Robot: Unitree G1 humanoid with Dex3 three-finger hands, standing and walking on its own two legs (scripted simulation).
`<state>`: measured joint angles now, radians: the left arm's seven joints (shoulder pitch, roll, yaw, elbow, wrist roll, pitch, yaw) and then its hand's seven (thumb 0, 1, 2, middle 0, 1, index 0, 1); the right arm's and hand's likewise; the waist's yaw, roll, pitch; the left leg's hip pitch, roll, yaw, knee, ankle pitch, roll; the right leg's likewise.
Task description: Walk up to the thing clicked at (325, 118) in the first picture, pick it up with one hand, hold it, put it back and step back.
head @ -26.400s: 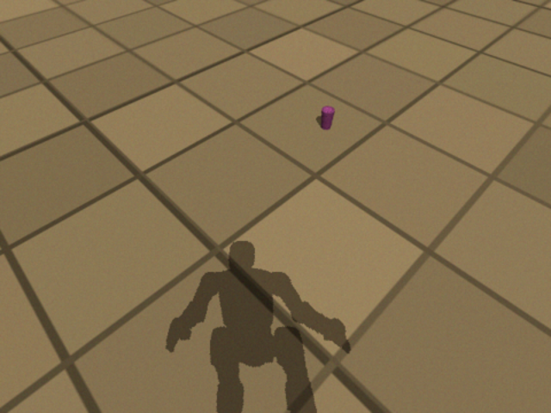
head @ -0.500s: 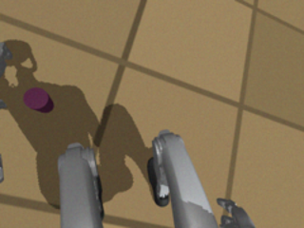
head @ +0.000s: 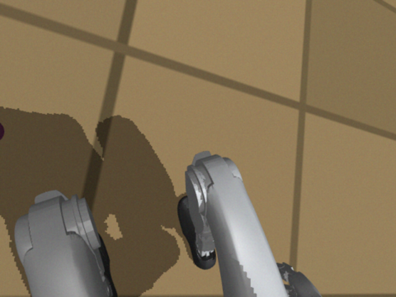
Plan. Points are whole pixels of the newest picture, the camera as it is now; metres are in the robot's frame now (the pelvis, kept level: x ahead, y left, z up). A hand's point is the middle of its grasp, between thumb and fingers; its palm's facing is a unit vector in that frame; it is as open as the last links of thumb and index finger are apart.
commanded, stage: rest palm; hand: left
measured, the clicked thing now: out of the picture +0.46 +0.33 -0.26
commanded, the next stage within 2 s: close in 1.30 s
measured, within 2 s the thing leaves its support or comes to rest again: neither
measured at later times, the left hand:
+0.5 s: hand out of the picture +0.46 +0.35 -0.21, palm faces -0.41 -0.13 -0.90, open 14.5 cm
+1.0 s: hand out of the picture +0.46 +0.35 -0.22, palm faces -0.45 -0.14 -0.88, open 14.3 cm
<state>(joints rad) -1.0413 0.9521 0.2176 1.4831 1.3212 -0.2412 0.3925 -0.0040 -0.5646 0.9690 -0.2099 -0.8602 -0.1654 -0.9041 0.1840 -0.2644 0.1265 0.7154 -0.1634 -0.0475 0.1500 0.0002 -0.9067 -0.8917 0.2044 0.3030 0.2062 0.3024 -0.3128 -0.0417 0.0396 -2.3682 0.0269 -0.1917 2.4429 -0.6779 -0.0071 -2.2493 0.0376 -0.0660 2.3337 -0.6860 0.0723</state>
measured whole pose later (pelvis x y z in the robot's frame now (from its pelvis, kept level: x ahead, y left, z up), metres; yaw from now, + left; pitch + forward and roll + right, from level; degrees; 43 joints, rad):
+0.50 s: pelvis +0.00 +0.00 -0.02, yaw -2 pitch +29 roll -12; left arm -1.05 1.01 0.17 1.61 1.37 -0.31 0.47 0.00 -0.59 1.09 -0.12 -0.88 -0.04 -0.96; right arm 0.10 -0.29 0.18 0.69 -0.20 -0.05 0.16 0.00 -0.91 -0.90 0.20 0.30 0.21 0.30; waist -0.32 -0.10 0.07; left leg -2.36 0.02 -0.24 2.51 -0.68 -0.02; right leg -2.23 0.05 -0.10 2.38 -0.68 0.06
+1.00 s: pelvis +0.00 +0.00 -0.02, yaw -3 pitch +29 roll -14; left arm -1.02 1.03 0.17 1.60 1.31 -0.28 0.43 0.00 -0.59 1.13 -0.12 -0.94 -0.05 -1.01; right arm 0.13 -0.30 0.22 0.68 -0.21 -0.09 0.17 0.00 -0.91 -0.90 0.21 0.30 0.21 0.30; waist -0.33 -0.09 0.10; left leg -2.37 0.02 -0.26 2.53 -0.69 -0.01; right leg -2.23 0.06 -0.12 2.37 -0.68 0.07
